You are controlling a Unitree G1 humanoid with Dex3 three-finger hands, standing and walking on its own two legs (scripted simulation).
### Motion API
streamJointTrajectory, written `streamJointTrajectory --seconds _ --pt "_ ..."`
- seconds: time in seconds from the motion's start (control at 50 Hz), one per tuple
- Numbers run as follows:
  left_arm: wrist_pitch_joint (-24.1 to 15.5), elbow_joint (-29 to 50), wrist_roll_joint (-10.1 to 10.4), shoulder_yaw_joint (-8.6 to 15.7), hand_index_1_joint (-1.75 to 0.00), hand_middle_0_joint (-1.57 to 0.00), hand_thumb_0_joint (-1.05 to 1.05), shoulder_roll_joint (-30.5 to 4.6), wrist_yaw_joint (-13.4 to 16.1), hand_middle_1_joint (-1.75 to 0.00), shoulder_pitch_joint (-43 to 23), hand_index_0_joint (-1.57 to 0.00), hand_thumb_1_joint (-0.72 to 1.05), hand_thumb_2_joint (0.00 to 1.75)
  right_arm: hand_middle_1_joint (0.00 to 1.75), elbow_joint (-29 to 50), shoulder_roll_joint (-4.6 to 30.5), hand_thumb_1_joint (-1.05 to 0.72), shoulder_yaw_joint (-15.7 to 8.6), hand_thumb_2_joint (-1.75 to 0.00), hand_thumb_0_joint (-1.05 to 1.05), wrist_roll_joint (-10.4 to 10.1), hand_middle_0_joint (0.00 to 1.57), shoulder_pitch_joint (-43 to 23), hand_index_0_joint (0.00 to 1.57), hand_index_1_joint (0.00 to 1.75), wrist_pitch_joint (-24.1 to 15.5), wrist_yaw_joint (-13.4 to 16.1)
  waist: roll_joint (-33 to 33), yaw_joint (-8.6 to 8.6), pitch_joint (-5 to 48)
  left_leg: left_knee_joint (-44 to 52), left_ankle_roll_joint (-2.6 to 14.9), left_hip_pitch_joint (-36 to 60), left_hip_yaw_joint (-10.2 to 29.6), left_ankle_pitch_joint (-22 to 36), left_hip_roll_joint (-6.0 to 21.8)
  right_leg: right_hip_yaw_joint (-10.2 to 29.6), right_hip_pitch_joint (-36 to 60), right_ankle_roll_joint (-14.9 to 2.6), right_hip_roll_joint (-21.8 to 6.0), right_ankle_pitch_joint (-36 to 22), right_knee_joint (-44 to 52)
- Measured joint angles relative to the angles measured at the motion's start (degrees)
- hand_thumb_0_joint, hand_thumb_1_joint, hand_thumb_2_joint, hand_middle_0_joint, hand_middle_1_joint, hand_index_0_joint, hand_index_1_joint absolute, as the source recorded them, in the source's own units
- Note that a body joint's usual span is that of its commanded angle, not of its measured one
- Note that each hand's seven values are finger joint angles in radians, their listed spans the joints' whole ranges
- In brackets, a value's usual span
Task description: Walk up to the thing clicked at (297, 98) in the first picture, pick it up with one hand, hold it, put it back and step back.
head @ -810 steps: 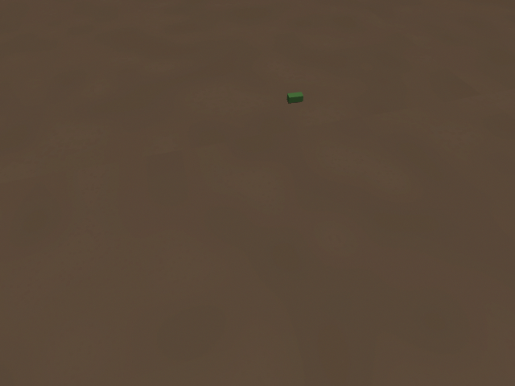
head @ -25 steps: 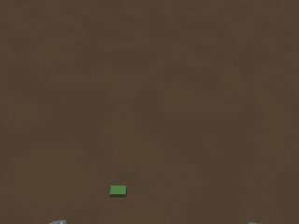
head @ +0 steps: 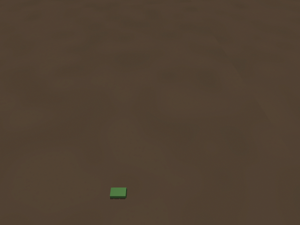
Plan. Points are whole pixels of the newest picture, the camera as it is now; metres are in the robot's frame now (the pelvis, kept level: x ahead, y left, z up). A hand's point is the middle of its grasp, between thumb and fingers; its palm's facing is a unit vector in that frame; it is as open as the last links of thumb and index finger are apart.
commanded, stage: stand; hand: left
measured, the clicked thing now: (118, 192) +0.41 +0.25 -0.76
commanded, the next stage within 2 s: walk up in 0.42 s
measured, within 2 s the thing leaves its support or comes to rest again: neither
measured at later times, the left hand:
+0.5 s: hand out of the picture +0.07 +0.25 -0.16, palm faces +0.00 -0.93 -0.36, open 7.4 cm
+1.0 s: hand out of the picture +0.01 +0.33 -0.18, palm faces -0.05 -0.94 -0.35, open 7.4 cm
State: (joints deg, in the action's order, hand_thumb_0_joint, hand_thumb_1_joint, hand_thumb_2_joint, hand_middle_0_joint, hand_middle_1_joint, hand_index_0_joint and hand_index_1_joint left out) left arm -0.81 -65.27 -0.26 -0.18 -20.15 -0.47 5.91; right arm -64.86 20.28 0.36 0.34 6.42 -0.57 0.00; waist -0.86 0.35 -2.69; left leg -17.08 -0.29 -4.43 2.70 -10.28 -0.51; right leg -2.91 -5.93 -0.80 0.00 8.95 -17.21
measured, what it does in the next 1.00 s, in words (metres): walks backwards: left foot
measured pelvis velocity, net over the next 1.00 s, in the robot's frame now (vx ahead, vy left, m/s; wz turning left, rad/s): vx -0.11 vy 0.06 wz -0.03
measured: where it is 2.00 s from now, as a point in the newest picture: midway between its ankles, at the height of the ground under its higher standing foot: outside the picture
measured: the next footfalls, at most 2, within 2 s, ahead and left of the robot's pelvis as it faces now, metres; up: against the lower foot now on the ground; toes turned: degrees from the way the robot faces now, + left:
left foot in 0.76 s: -0.05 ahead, +0.16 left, +0.00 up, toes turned -1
right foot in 1.20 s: -0.15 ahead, -0.07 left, +0.00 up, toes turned -3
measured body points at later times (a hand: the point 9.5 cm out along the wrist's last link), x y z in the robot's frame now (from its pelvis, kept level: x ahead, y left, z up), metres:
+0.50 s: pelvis -0.01 -0.01 +0.00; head +0.02 -0.01 +0.44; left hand +0.07 +0.30 -0.13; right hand +0.07 -0.31 -0.14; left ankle -0.01 +0.12 -0.75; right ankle +0.01 -0.11 -0.75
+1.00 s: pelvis -0.11 +0.06 -0.01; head -0.03 +0.09 +0.43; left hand +0.01 +0.38 -0.16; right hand -0.04 -0.25 -0.12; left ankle -0.09 +0.16 -0.75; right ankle -0.17 -0.09 -0.66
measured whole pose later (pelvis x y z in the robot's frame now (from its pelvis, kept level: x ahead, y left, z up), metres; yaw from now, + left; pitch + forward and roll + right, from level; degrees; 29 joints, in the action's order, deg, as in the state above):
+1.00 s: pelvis -0.11 +0.06 -0.01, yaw -2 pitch -1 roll -2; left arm 4.9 -50.4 -0.4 4.0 -23.3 0.8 5.1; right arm -52.8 19.5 -2.6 1.4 8.4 1.7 1.5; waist 2.5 0.2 -11.6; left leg -32.1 2.1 -16.1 -0.6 -15.3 0.8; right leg 8.9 -24.6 0.6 6.8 27.9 -66.8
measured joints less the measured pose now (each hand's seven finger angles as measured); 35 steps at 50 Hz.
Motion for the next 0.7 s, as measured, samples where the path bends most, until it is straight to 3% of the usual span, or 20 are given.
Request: streamJointTrajectory --seconds 0.44,0.54,0.6,0.64,0.7 --pt "0.2 0.7 0.2 0.2 -0.30 -0.21 0.00 -0.1 -0.1 -0.30 0.6 -0.20 0.90 0.90 0.30 0.2 0.2 -0.90 -0.1 -0.90 0.01 0.0 0.21 1.0 0.21 0.30 0.3 -0.1 0.2 -0.09 -0.4 -1.4 -0.56 -1.2 -0.1 -0.7 0.8 0.1 -1.0 -0.67 0.8 0.2 -0.8" --pt "1.2 4.5 0.9 2.3 -0.30 -0.21 0.00 -0.6 0.5 -0.30 -1.8 -0.21 0.90 0.90 0.30 3.4 1.4 -0.90 -1.2 -0.90 0.01 -0.9 0.21 -1.6 0.21 0.30 1.6 0.1 -0.3 0.03 -5.1 -11.7 0.48 -7.7 -0.2 -2.5 0.7 0.0 -5.1 -1.05 0.9 1.1 -5.8" --pt "2.1 7.0 0.1 2.9 -0.30 -0.21 0.00 -1.2 0.8 -0.30 -3.2 -0.21 0.90 0.90 0.30 5.7 2.3 -0.90 -2.1 -0.90 0.00 -0.7 0.21 -2.4 0.21 0.30 2.7 0.1 0.6 0.32 -7.5 -25.0 1.52 -13.1 -0.1 -13.2 -1.2 0.6 -7.9 -0.92 -0.3 1.4 -8.9" --pt "2.6 8.7 -0.4 3.2 -0.30 -0.21 0.00 -1.6 0.9 -0.30 -3.8 -0.21 0.90 0.90 0.30 7.3 2.7 -0.90 -2.6 -0.90 0.00 -0.7 0.21 -1.9 0.21 0.30 3.1 -0.1 1.5 0.14 -8.0 -30.5 2.19 -14.9 -0.1 -17.1 -1.9 1.0 -10.0 -0.50 -1.5 1.6 -10.8" --pt "3.1 10.9 -1.0 3.2 -0.30 -0.21 0.00 -2.1 1.0 -0.30 -4.6 -0.21 0.90 0.90 0.30 8.8 3.3 -0.90 -3.1 -0.90 0.00 -0.6 0.21 -0.5 0.21 0.30 3.2 -0.1 2.1 -0.39 -8.1 -29.8 2.11 -14.0 -0.2 -16.9 -1.0 1.0 -13.3 0.66 -2.7 2.1 -14.0"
